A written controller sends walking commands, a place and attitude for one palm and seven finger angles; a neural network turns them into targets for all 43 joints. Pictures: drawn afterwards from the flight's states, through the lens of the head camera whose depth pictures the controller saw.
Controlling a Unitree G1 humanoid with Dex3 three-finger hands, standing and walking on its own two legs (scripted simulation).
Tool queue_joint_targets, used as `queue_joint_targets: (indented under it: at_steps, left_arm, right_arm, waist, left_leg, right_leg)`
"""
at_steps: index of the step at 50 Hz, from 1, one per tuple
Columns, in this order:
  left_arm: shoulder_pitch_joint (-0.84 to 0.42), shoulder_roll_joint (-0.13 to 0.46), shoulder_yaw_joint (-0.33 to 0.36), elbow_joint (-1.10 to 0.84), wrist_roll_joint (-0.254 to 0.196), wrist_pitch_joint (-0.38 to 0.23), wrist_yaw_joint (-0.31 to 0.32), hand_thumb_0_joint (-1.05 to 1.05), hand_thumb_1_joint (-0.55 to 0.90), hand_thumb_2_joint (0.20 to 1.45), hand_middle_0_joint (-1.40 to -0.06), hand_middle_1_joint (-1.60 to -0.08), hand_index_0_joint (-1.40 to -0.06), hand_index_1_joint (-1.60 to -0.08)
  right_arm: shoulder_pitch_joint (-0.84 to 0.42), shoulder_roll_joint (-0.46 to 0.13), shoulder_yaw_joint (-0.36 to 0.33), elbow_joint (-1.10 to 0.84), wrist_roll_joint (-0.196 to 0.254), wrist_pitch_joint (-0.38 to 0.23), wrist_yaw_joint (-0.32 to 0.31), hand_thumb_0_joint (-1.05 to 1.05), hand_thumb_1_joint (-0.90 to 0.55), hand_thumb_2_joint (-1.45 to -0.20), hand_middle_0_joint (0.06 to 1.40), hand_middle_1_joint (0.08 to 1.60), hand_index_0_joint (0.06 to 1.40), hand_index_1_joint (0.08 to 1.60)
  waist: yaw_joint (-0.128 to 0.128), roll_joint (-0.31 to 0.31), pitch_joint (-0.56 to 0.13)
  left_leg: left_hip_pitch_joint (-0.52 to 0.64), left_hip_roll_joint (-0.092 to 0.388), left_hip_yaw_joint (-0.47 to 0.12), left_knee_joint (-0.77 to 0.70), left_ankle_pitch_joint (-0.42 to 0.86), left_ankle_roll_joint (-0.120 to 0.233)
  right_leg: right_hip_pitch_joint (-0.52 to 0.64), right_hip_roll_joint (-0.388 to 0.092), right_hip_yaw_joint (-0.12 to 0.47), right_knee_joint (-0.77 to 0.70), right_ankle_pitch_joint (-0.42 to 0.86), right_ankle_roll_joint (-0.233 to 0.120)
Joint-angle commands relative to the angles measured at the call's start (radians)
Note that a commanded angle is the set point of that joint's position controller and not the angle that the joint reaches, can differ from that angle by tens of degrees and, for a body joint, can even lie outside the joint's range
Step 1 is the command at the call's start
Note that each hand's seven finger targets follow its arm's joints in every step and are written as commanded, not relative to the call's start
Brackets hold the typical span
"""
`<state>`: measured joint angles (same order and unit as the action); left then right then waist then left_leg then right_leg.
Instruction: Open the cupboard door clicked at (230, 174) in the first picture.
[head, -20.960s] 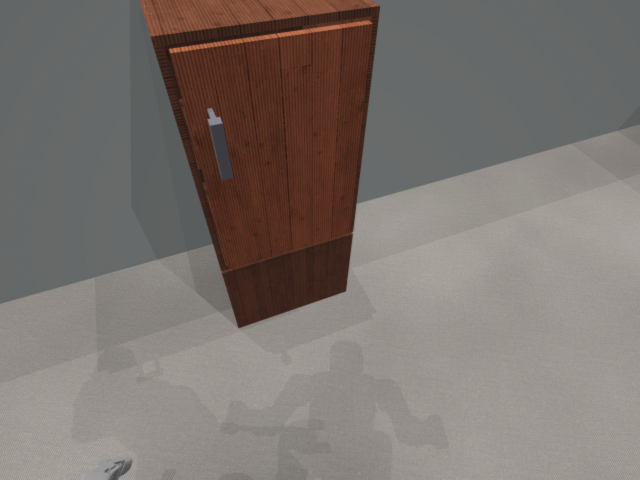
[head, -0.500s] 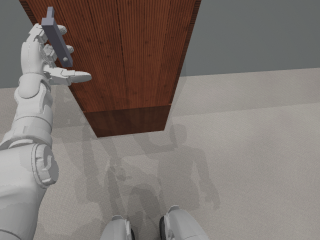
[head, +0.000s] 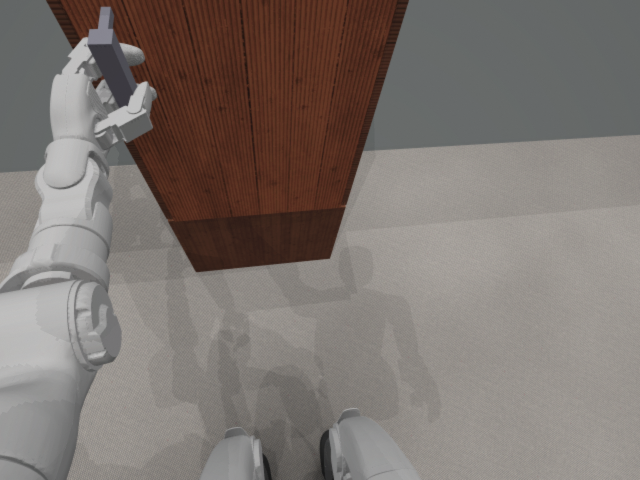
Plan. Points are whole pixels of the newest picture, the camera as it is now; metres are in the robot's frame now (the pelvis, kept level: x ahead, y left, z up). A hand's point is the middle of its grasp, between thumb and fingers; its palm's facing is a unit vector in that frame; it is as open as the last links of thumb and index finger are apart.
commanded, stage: close the thumb around the handle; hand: left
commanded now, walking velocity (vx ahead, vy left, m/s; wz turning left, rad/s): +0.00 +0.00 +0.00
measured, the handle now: (124, 72) +0.60 +0.17 +0.09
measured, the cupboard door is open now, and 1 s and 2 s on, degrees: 0 42 41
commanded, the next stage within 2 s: pull the door open along its arc in 0.02 s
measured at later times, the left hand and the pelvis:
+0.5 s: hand (149, 143) +0.49 +0.14 +0.08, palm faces +0.00 -1.00 -0.01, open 6.1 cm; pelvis +0.01 -0.01 +0.02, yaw -1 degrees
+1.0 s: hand (262, 258) +0.34 +0.03 +0.09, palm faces +0.34 -0.94 -0.02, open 6.6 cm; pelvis +0.03 -0.04 +0.03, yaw +1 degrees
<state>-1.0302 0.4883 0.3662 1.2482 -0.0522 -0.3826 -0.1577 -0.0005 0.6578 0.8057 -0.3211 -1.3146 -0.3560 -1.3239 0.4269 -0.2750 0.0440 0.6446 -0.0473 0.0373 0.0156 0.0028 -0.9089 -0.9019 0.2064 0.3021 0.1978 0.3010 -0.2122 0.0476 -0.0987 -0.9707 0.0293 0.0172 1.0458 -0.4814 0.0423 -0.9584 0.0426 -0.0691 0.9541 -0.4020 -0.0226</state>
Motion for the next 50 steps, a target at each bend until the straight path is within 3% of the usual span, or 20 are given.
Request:
queue_joint_targets:
  at_steps: [1,2,4,7,12,14,17,21,22,28,29,30,31,32,33,38,41,44,48,50]
  left_arm:
    - [-0.493,0.246,0.035,-0.197,-0.005,-0.059,0.018,0.0,0.9,0.9,-0.4,-1.35,-0.4,-1.35]
    - [-0.481,0.274,0.062,-0.201,-0.003,-0.064,0.024,0.0,0.9,0.9,-0.4,-1.35,-0.4,-1.35]
    - [-0.475,0.254,0.044,-0.237,0.003,-0.072,0.029,0.0,0.9,0.9,-0.4,-1.35,-0.4,-1.35]
    - [-0.487,0.211,0.012,-0.237,0.006,-0.078,0.035,0.0,0.9,0.9,-0.4,-1.35,-0.4,-1.35]
    - [-0.371,0.211,0.028,-0.284,-0.006,-0.085,0.025,0.0,0.9,0.9,-0.4,-1.35,-0.4,-1.35]
    - [-0.297,0.189,0.018,-0.293,-0.015,-0.081,0.016,0.0,0.9,0.9,-0.4,-1.35,-0.4,-1.35]
    - [-0.192,0.172,0.026,-0.355,-0.037,-0.077,0.011,0.0,0.9,0.9,-0.4,-1.35,-0.4,-1.35]
    - [-0.003,0.101,-0.007,-0.466,-0.065,-0.064,0.005,0.0,0.9,0.9,-0.4,-1.35,-0.4,-1.35]
    - [0.05,0.089,-0.009,-0.503,-0.073,-0.064,0.006,0.0,0.9,0.9,-0.4,-1.35,-0.4,-1.35]
    - [0.421,-0.094,-0.115,-0.776,-0.125,-0.046,0.027,0.0,0.9,0.9,-0.4,-1.35,-0.4,-1.35]
    - [0.436,-0.14,0.004,-0.858,-0.189,-0.037,0.176,0.0,0.9,0.9,-0.4,-1.35,-0.4,-1.35]
    - [0.512,-0.225,-0.086,-0.888,-0.159,-0.025,0.252,0.0,0.9,0.9,-0.4,-1.35,-0.4,-1.35]
    - [0.569,-0.269,-0.118,-0.921,-0.148,-0.016,0.301,0.0,0.9,0.9,-0.4,-1.35,-0.4,-1.35]
    - [0.612,-0.281,-0.13,-0.96,-0.13,-0.013,0.344,0.0,0.9,0.9,-0.4,-1.35,-0.4,-1.35]
    - [0.674,-0.273,-0.117,-0.999,-0.109,-0.011,0.393,0.0,0.9,0.9,-0.4,-1.35,-0.4,-1.35]
    - [0.838,-0.382,-0.209,-1.146,0.009,0.014,0.599,0.0,0.9,0.9,-0.4,-1.35,-0.4,-1.35]
    - [0.949,-0.451,-0.285,-1.226,0.076,0.052,0.693,0.0,0.9,0.9,-0.4,-1.35,-0.4,-1.35]
    - [0.971,-0.495,-0.34,-1.265,0.137,0.098,0.77,0.0,0.9,0.9,-0.4,-1.35,-0.4,-1.35]
    - [1.012,-0.562,-0.421,-1.304,0.164,0.143,0.788,0.0,0.9,0.9,-0.4,-1.35,-0.4,-1.35]
    - [1.012,-0.618,-0.478,-1.324,0.154,0.162,0.782,0.0,0.9,0.9,-0.4,-1.35,-0.4,-1.35]
  right_arm:
    - [0.201,-0.185,-0.062,-0.03,0.001,-0.016,-0.009,0.0,-0.9,-0.9,0.2,0.3,0.2,0.3]
    - [0.206,-0.186,-0.063,-0.032,0.0,-0.015,-0.01,0.0,-0.9,-0.9,0.2,0.3,0.2,0.3]
    - [0.202,-0.181,-0.063,-0.042,0.0,-0.014,-0.006,0.0,-0.9,-0.9,0.2,0.3,0.2,0.3]
    - [0.204,-0.18,-0.065,-0.036,-0.002,-0.015,-0.001,0.0,-0.9,-0.9,0.2,0.3,0.2,0.3]
    - [0.195,-0.181,-0.071,-0.057,0.003,-0.012,0.004,0.0,-0.9,-0.9,0.2,0.3,0.2,0.3]
    - [0.182,-0.176,-0.073,-0.067,0.01,-0.007,0.007,0.0,-0.9,-0.9,0.2,0.3,0.2,0.3]
    - [0.167,-0.174,-0.079,-0.09,0.017,-0.002,0.008,0.0,-0.9,-0.9,0.2,0.3,0.2,0.3]
    - [0.131,-0.157,-0.087,-0.121,0.036,0.001,0.013,0.0,-0.9,-0.9,0.2,0.3,0.2,0.3]
    - [0.124,-0.154,-0.089,-0.131,0.038,0.0,0.014,0.0,-0.9,-0.9,0.2,0.3,0.2,0.3]
    - [0.04,-0.12,-0.096,-0.184,0.061,-0.022,0.03,0.0,-0.9,-0.9,0.2,0.3,0.2,0.3]
    - [0.004,-0.095,-0.099,-0.186,0.052,-0.033,0.035,0.0,-0.9,-0.9,0.2,0.3,0.2,0.3]
    - [-0.017,-0.091,-0.097,-0.187,0.045,-0.044,0.046,0.0,-0.9,-0.9,0.2,0.3,0.2,0.3]
    - [-0.03,-0.088,-0.096,-0.186,0.047,-0.049,0.052,0.0,-0.9,-0.9,0.2,0.3,0.2,0.3]
    - [-0.039,-0.088,-0.097,-0.192,0.041,-0.054,0.054,0.0,-0.9,-0.9,0.2,0.3,0.2,0.3]
    - [-0.05,-0.085,-0.1,-0.193,0.036,-0.052,0.056,0.0,-0.9,-0.9,0.2,0.3,0.2,0.3]
    - [-0.138,-0.044,-0.093,-0.214,0.006,-0.048,0.055,0.0,-0.9,-0.9,0.2,0.3,0.2,0.3]
    - [-0.195,-0.02,-0.083,-0.232,-0.003,-0.033,0.049,0.0,-0.9,-0.9,0.2,0.3,0.2,0.3]
    - [-0.243,0.001,-0.073,-0.234,-0.015,-0.017,0.033,0.0,-0.9,-0.9,0.2,0.3,0.2,0.3]
    - [-0.286,0.023,-0.064,-0.232,-0.019,-0.008,0.005,0.0,-0.9,-0.9,0.2,0.3,0.2,0.3]
    - [-0.3,0.028,-0.06,-0.226,-0.018,-0.012,-0.001,0.0,-0.9,-0.9,0.2,0.3,0.2,0.3]
  waist:
    - [-0.026,0.093,-0.482]
    - [-0.013,0.099,-0.498]
    - [-0.005,0.137,-0.543]
    - [-0.023,0.117,-0.519]
    - [0.02,0.126,-0.577]
    - [0.036,0.121,-0.561]
    - [0.06,0.068,-0.56]
    - [0.093,0.017,-0.527]
    - [0.108,0.038,-0.533]
    - [0.161,0.012,-0.465]
    - [0.226,0.018,-0.445]
    - [0.206,0.032,-0.418]
    - [0.2,-0.006,-0.383]
    - [0.202,-0.059,-0.367]
    - [0.215,-0.067,-0.383]
    - [0.243,-0.081,-0.351]
    - [0.258,-0.081,-0.314]
    - [0.251,-0.091,-0.293]
    - [0.232,-0.138,-0.27]
    - [0.217,-0.106,-0.266]
  left_leg:
    - [0.343,-0.01,-0.083,-0.101,0.407,-0.017]
    - [0.35,-0.011,-0.081,-0.1,0.428,-0.017]
    - [0.391,-0.011,-0.085,-0.101,0.464,-0.025]
    - [0.414,-0.004,-0.094,-0.099,0.48,-0.026]
    - [0.439,-0.008,-0.081,-0.112,0.51,-0.029]
    - [0.433,-0.01,-0.071,-0.121,0.517,-0.03]
    - [0.415,-0.014,-0.056,-0.14,0.515,-0.022]
    - [0.379,-0.02,-0.026,-0.173,0.513,-0.015]
    - [0.392,-0.022,-0.023,-0.179,0.545,-0.015]
    - [0.417,-0.021,0.004,-0.233,0.586,-0.016]
    - [0.403,-0.022,0.012,-0.241,0.581,-0.034]
    - [0.421,-0.024,0.014,-0.245,0.558,-0.04]
    - [0.427,-0.018,0.007,-0.249,0.558,-0.045]
    - [0.418,-0.019,0.004,-0.254,0.545,-0.044]
    - [0.418,-0.022,0.008,-0.258,0.54,-0.045]
    - [0.408,-0.026,0.015,-0.272,0.473,-0.049]
    - [0.409,-0.031,0.017,-0.282,0.428,-0.051]
    - [0.408,-0.034,0.011,-0.274,0.386,-0.05]
    - [0.421,-0.041,0.002,-0.269,0.342,-0.052]
    - [0.441,-0.042,-0.001,-0.267,0.343,-0.055]
  right_leg:
    - [0.205,0.018,0.038,-0.09,0.306,0.006]
    - [0.221,0.018,0.04,-0.086,0.326,0.003]
    - [0.22,0.017,0.037,-0.079,0.344,0.003]
    - [0.185,0.021,0.029,-0.081,0.334,0.002]
    - [0.251,0.023,0.033,-0.084,0.375,-0.001]
    - [0.274,0.024,0.033,-0.09,0.394,0.0]
    - [0.347,0.027,0.038,-0.102,0.431,-0.001]
    - [0.449,0.022,0.046,-0.123,0.504,0.003]
    - [0.467,0.021,0.048,-0.125,0.532,-0.001]
    - [0.551,0.008,0.044,-0.154,0.596,0.0]
    - [0.538,0.012,0.023,-0.168,0.558,0.004]
    - [0.523,0.011,0.018,-0.17,0.527,0.006]
    - [0.508,0.01,0.007,-0.176,0.508,0.004]
    - [0.523,0.009,0.005,-0.177,0.504,0.003]
    - [0.557,0.004,0.012,-0.172,0.522,0.002]
    - [0.611,-0.019,0.036,-0.173,0.513,-0.004]
    - [0.631,-0.032,0.049,-0.192,0.483,-0.007]
    - [0.629,-0.04,0.068,-0.206,0.462,-0.005]
    - [0.659,-0.057,0.101,-0.244,0.495,0.008]
    - [0.654,-0.062,0.1,-0.248,0.53,0.013]
